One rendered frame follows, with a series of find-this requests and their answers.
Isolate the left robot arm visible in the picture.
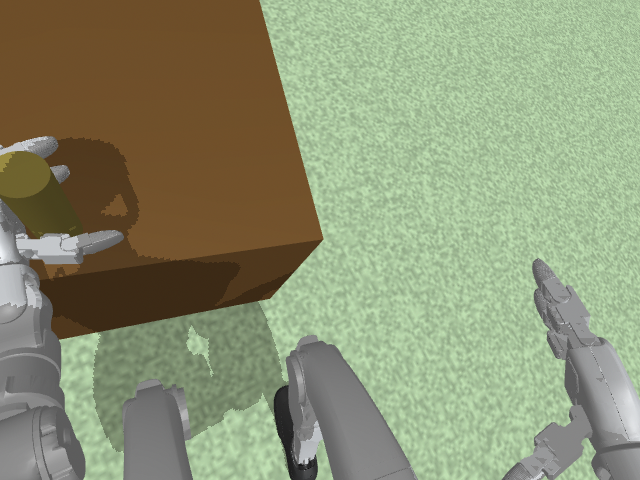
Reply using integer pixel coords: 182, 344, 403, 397
0, 263, 86, 480

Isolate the right robot arm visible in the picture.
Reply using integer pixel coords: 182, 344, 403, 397
591, 443, 640, 480

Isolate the right robot foot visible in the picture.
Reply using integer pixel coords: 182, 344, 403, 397
274, 385, 318, 480

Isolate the right robot hand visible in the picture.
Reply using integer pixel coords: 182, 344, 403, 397
502, 258, 640, 480

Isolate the left robot hand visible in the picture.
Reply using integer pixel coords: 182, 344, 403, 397
0, 136, 124, 267

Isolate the can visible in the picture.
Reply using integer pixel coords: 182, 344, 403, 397
0, 151, 83, 239

